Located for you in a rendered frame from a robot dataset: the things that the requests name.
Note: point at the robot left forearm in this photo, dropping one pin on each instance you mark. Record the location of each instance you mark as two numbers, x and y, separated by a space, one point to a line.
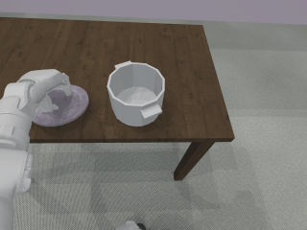
18 110

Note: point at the left robot hand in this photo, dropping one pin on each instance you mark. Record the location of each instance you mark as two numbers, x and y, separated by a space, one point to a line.
51 78

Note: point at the left robot shin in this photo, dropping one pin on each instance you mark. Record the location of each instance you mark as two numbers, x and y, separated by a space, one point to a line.
130 222

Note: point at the table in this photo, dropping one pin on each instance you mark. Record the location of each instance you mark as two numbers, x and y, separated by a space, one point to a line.
193 107

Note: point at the robot left upper arm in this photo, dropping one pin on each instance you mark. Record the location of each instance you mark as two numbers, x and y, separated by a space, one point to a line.
15 180

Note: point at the pot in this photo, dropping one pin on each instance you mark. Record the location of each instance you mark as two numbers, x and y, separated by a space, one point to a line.
136 92

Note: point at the lid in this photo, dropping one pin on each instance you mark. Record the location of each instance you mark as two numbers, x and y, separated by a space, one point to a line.
75 105

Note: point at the knob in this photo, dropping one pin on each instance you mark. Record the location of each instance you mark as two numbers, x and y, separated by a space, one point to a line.
58 97

